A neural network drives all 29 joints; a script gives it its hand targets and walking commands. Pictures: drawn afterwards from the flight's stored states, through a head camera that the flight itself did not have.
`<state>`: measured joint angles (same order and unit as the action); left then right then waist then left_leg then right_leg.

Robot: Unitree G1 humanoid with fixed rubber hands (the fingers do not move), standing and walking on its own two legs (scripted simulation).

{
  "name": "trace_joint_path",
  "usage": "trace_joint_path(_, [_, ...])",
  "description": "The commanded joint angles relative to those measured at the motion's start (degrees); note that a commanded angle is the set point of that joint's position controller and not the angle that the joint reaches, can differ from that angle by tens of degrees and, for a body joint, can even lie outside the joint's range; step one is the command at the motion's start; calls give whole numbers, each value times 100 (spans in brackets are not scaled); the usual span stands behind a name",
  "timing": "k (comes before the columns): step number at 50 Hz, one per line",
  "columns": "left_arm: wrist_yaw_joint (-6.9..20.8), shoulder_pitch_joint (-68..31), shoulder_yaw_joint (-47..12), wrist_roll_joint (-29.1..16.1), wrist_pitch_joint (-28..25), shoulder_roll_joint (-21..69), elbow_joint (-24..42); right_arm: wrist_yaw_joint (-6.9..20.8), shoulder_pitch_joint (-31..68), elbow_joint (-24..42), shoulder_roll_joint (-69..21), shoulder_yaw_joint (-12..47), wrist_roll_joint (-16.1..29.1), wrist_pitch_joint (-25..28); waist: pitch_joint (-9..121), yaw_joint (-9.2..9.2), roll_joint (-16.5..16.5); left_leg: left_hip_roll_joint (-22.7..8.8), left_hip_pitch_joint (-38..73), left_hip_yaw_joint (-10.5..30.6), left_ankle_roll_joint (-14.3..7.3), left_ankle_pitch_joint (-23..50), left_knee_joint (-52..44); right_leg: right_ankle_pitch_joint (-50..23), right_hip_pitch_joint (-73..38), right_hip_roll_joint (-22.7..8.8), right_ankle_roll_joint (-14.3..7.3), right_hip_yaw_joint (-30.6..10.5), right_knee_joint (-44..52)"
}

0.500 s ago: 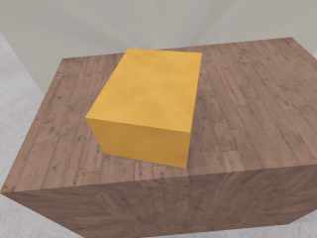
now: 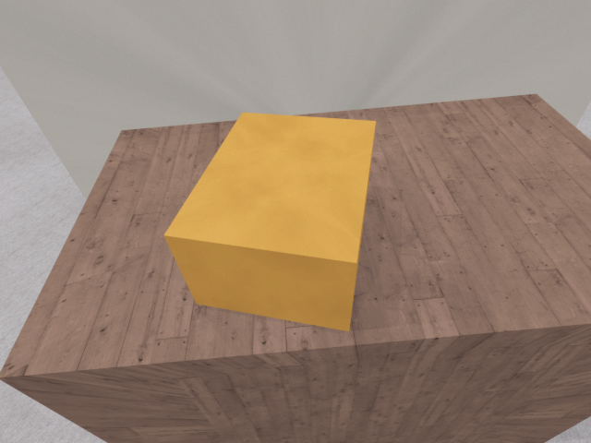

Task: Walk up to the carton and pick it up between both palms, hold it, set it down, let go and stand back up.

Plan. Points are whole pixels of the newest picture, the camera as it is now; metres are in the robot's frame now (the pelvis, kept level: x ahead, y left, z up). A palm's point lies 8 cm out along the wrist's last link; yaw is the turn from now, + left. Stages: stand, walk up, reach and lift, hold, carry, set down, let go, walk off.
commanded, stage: walk up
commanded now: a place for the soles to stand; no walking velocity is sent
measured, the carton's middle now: (289, 209) +0.46 +0.02 +0.08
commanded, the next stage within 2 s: reach and lift in 0.68 s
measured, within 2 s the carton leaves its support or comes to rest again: neither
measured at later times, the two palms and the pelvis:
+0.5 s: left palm out of the picture +0.07 +0.31 -0.09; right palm out of the picture +0.07 -0.32 -0.10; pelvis +0.00 +0.00 +0.00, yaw +0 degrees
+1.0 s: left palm (108, 441) +0.18 +0.28 -0.06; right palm out of the picture +0.13 -0.31 -0.09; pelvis -0.01 +0.00 -0.01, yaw +0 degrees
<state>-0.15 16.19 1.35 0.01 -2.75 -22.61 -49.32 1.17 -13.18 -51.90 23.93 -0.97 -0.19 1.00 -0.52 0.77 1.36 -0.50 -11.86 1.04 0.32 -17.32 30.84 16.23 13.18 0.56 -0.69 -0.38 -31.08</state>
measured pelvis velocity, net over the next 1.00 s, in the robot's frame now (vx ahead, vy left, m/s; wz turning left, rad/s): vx -0.01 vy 0.00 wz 0.00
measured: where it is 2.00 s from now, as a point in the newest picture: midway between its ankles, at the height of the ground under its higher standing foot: outside the picture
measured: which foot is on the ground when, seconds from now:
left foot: down 0.00-1.00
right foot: down 0.00-1.00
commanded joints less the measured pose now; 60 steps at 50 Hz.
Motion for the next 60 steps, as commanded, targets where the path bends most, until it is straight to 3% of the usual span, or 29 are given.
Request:
trace_joint_path(1, [-52,-707,238,136,-84,-1238,95,-92,467,59,1041,-211,-2,99,-118,48,-318,-532,-65,553,-400,876,-645,-1023,79,-735,-319,-774,844])
trace_joint_path(3, [-27,-686,256,127,-47,-1178,67,-73,513,44,1009,-198,-29,118,-20,-64,-58,-524,-133,520,-376,472,-729,-591,-42,-723,-301,-699,803])
trace_joint_path(7, [-33,-665,226,157,-25,-1298,43,-84,561,28,837,-224,-30,99,-208,-1,-521,-394,-150,410,-369,177,-737,-301,-24,-786,-352,-942,1040])
trace_joint_path(9, [-21,-853,274,156,-22,-1270,129,-77,335,-20,981,-239,-33,102,-233,76,-41,-345,-178,395,-273,328,-749,-577,10,-855,-334,-887,941])
trace_joint_path(11, [3,-577,252,186,23,-1296,120,-106,342,90,988,-290,-32,125,1,5,-586,-386,-12,399,-316,261,-668,-210,-83,-753,-392,-710,961])
trace_joint_path(13, [-3,-713,300,182,27,-1304,205,-109,237,-65,1112,-306,-66,166,-100,27,-167,-516,-109,576,-330,653,-745,-661,-40,-624,-272,-744,740])
trace_joint_path(14, [0,-496,235,119,26,-1193,140,-116,258,-13,1063,-250,-37,170,96,-84,-492,-525,-22,573,-345,749,-682,-654,-191,-647,-290,-716,785])
trace_joint_path(15, [-10,-629,238,140,32,-1152,208,-126,262,-17,1066,-222,11,184,-56,3,-318,-531,-212,602,-368,607,-680,-472,-111,-629,-337,-700,764])
trace_joint_path(17, [12,-672,303,184,30,-1213,186,-128,325,60,1029,-276,-75,172,16,-14,-605,-525,-31,409,-359,596,-617,-470,-111,-662,-334,-696,785])
trace_joint_path(19, [20,-642,233,114,53,-1154,247,-133,266,65,1015,-223,-42,196,211,-24,-250,-534,-12,554,-402,455,-741,-549,-160,-720,-385,-826,681])
trace_joint_path(21, [26,-634,244,179,69,-1244,206,-139,480,124,1044,-261,-37,201,-406,-59,-391,-607,-314,755,-413,553,-824,-423,-3,-628,-292,-718,796])
trace_joint_path(24, [36,-718,284,145,68,-1328,227,-141,170,0,980,-251,26,187,153,88,-530,-469,141,426,-353,615,-565,-454,-41,-807,-373,-918,1002])
trace_joint_path(25, [42,-612,309,132,49,-1291,266,-142,218,-6,1042,-260,-69,172,252,-41,-278,-387,77,303,-329,688,-522,-643,-318,-861,-387,-951,974])
trace_joint_path(27, [22,-787,258,135,69,-1208,260,-165,252,-48,1003,-256,-25,193,-127,23,-548,-471,-77,546,-308,942,-727,-906,-112,-678,-390,-720,696])
trace_joint_path(29, [32,-665,224,116,80,-1107,245,-147,342,-28,1158,-261,-91,211,37,-90,-182,-617,-92,654,-407,919,-779,-754,-160,-627,-290,-655,671])
trace_joint_path(32, [-1,-529,271,130,62,-1260,146,-144,370,93,1139,-285,-45,182,-13,-104,-209,-493,-185,383,-254,938,-596,-1103,-378,-761,-415,-762,743])
trace_joint_path(33, [8,-738,227,136,61,-1277,173,-158,279,-36,954,-225,-8,193,-185,32,-317,-467,-164,532,-285,902,-716,-1134,-195,-745,-381,-806,696])
trace_joint_path(34, [0,-630,298,167,66,-1248,275,-157,278,53,991,-239,-29,196,6,-55,-361,-609,-118,683,-369,828,-868,-940,-316,-684,-324,-574,581])
trace_joint_path(35, [-146,-2641,252,-130,1438,-934,1811,130,2261,-57,299,-1045,-876,1026,-477,-89,-61,-37,-1006,-457,173,-676,-84,762,617,-211,-274,373,33])
trace_joint_path(36, [-275,-2670,279,-117,1968,-821,2008,280,1990,-108,491,-1097,-963,993,-858,-39,-280,-120,-1004,-482,123,-988,63,1331,996,-227,-349,388,-64])
trace_joint_path(38, [-261,-2558,247,59,2495,-761,2322,325,1918,-39,602,-1049,-962,850,-646,116,-583,-240,-727,-506,-59,-970,196,1140,1027,-283,-360,445,-142])
trace_joint_path(40, [-251,-2277,254,215,2690,-837,2793,314,1352,214,737,-1081,-719,871,37,263,-394,-275,-245,-501,-17,-471,150,113,665,-194,-239,485,-165])
trace_joint_path(45, [-53,-1195,944,459,2616,-1113,3250,37,685,1028,746,-743,-63,994,818,-96,-864,57,601,-569,-99,1322,50,-2751,-651,-162,104,221,187])
trace_joint_path(46, [-3,-892,938,465,2675,-1050,3159,-45,533,895,640,-759,-39,950,791,-3,-1151,88,581,-488,-154,1348,13,-2910,-993,-143,110,192,192])
trace_joint_path(47, [48,-806,1114,550,2642,-1140,3356,-115,518,1493,529,-620,37,992,775,-217,-1295,127,408,-589,-195,1322,-152,-3310,-1336,-174,219,110,246])
trace_joint_path(52, [42,-572,1034,488,2706,-909,3836,-206,255,1996,168,-376,230,738,351,-319,-503,160,622,-505,8,1485,-656,-2937,-1441,-126,185,44,638])
trace_joint_path(53, [19,-698,966,390,2762,-873,4056,-241,222,2021,112,-463,183,613,222,-124,-404,111,829,-432,60,1582,-735,-2848,-1294,-104,190,99,735])
trace_joint_path(54, [18,-688,1019,440,2766,-923,4140,-218,166,2004,113,-465,208,488,175,-147,-127,117,782,-503,142,1586,-885,-2573,-1342,-73,167,147,716])
trace_joint_path(60, [139,-694,787,173,2969,-766,4303,-139,46,2736,85,-684,199,-146,-455,-71,-344,61,626,-646,172,1449,-1305,-2046,-1292,61,150,150,1139])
